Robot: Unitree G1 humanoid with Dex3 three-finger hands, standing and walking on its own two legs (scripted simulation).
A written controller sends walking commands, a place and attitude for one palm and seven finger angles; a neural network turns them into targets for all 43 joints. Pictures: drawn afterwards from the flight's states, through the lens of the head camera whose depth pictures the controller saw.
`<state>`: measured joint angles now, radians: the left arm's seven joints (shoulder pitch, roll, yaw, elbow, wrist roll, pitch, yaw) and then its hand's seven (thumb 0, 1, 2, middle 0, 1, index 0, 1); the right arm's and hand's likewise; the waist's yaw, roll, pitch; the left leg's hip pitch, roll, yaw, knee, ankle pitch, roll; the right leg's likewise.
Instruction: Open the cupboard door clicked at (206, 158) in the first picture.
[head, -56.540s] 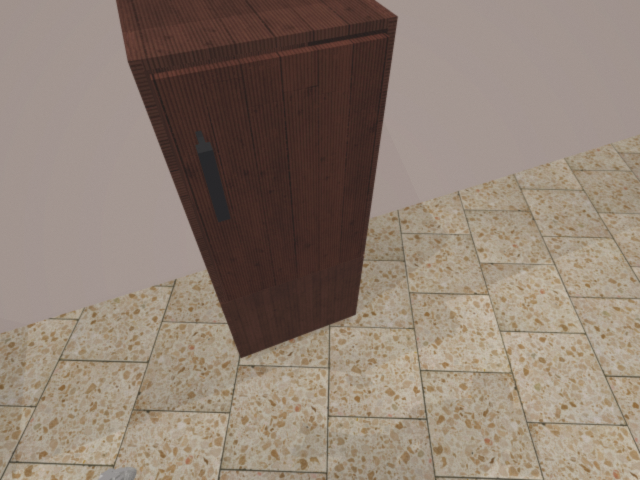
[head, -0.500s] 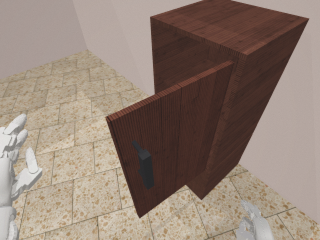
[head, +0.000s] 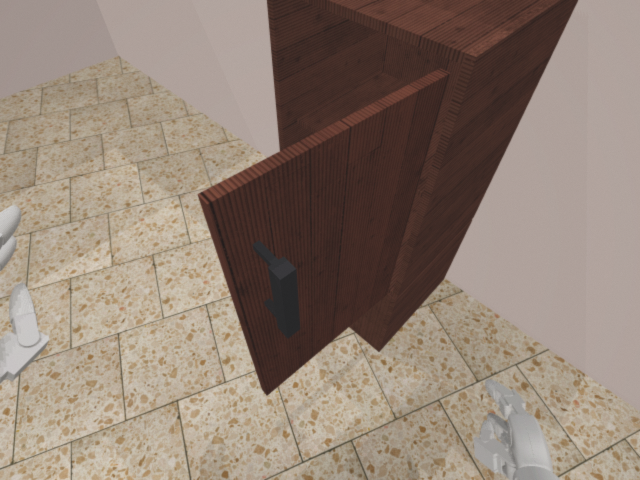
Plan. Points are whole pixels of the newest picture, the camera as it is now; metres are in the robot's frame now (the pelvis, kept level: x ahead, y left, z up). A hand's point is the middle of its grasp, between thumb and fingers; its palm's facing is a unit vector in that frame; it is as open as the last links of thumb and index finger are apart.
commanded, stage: step back with the hand held close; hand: left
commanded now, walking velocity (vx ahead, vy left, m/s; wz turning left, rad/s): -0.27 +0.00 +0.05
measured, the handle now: (276, 291) +0.34 +0.08 +0.04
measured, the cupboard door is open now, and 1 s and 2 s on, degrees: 85 85 85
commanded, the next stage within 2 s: stop stepping back and stand still in 0.84 s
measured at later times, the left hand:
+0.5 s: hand out of the picture +0.11 +0.27 +0.16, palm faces +0.53 -0.68 -0.51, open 7.4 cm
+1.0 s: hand out of the picture +0.03 +0.23 +0.17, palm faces +0.39 -0.79 -0.47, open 7.4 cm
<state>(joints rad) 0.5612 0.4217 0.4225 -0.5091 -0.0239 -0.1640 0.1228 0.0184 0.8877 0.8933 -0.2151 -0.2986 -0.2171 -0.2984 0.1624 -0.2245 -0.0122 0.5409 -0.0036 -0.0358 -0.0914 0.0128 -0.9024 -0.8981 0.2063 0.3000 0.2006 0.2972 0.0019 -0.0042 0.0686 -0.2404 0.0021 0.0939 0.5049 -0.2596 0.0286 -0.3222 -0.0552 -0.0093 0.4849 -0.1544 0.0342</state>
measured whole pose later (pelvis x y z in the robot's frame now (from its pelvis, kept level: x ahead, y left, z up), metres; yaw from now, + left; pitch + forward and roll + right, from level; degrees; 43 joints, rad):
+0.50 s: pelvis -0.08 -0.01 -0.03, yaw +4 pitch -2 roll +0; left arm 0.50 0.39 0.49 -0.51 0.02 -0.26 0.16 0.02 0.89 0.89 -0.21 -0.30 -0.22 -0.30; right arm 0.23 -0.21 -0.01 0.58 -0.01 -0.12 -0.08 0.01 -0.90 -0.90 0.21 0.30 0.20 0.30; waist 0.00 -0.01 0.08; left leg -0.45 0.00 0.05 0.76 -0.37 0.05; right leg -0.47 -0.01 0.05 0.67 -0.16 0.03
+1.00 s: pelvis -0.18 -0.03 +0.00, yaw -1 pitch +2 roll +1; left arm 0.50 0.41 0.42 -0.53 -0.02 -0.22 0.14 0.02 0.89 0.89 -0.21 -0.30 -0.21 -0.30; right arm 0.14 -0.16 0.03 0.66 -0.01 -0.12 -0.06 0.01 -0.90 -0.90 0.21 0.30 0.20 0.30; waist 0.03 -0.06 0.04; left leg -0.57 0.00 0.07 0.87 -0.38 -0.03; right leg -0.19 -0.02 0.03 0.51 -0.34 0.00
